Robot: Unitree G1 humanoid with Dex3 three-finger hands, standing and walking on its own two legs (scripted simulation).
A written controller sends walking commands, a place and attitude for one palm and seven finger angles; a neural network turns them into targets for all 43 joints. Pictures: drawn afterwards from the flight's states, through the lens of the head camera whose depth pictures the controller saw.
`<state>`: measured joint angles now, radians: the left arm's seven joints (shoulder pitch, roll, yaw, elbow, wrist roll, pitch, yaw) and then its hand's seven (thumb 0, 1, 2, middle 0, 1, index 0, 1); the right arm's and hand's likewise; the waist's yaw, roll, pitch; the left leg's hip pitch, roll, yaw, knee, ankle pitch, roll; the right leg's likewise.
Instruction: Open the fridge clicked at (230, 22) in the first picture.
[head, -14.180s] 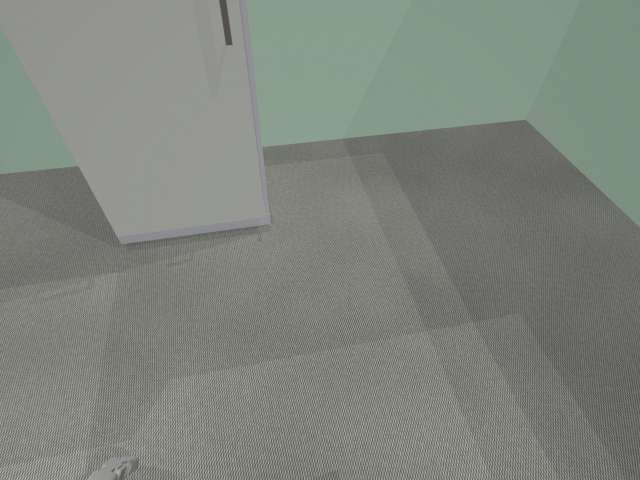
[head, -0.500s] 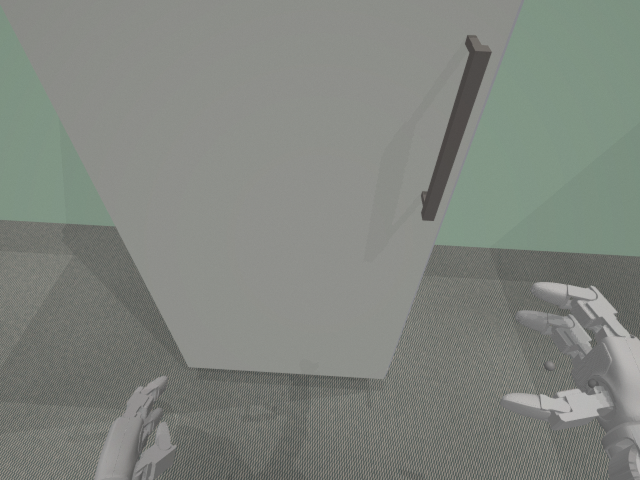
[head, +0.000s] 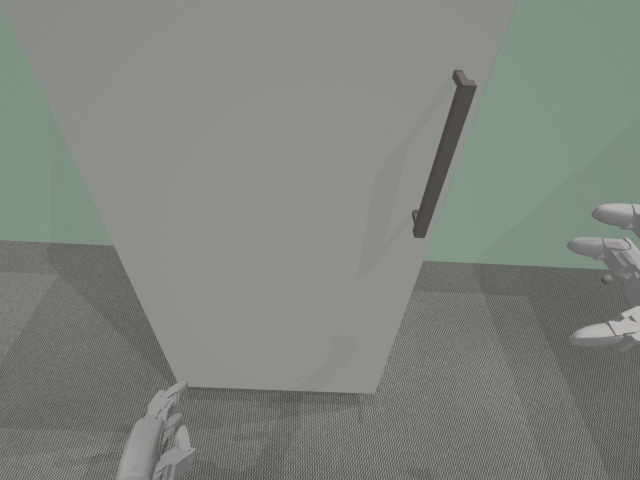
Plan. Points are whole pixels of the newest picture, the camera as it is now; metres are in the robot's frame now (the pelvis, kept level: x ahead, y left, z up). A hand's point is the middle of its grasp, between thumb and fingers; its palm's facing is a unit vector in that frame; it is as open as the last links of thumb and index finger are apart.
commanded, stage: raise the hand to about handle height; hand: right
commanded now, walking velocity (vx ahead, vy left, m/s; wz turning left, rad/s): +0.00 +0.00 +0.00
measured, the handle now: (436, 163) +0.50 -0.16 +0.17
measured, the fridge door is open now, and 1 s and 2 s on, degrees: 0 0 0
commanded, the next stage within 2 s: move the hooked fingers beside the handle in 0.48 s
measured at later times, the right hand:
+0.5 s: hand (586, 288) +0.28 -0.27 +0.17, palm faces +0.10 +0.99 -0.07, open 14.0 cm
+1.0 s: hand (562, 260) +0.32 -0.26 +0.17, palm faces +0.09 +1.00 -0.03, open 14.0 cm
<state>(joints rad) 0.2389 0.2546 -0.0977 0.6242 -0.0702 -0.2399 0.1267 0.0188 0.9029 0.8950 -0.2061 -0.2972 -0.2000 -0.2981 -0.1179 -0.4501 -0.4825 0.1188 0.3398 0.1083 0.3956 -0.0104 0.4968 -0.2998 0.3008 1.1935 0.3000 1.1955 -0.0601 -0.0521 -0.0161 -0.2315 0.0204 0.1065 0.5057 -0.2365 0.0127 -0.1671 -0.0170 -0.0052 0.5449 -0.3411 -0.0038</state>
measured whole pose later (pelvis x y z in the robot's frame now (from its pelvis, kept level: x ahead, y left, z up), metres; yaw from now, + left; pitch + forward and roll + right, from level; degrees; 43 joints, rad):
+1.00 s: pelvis +0.00 +0.00 +0.00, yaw +1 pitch -1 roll +0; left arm 0.24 0.26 -0.08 0.61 -0.07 -0.21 0.12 0.02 0.90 0.90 -0.21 -0.30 -0.20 -0.30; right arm -0.23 -0.44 -0.44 0.27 0.29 0.14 0.37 -0.01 0.50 -0.30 0.30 1.20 0.30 1.20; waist -0.03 -0.04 -0.01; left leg -0.25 0.02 0.08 0.49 -0.21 0.01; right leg -0.16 -0.01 -0.03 0.51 -0.31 0.00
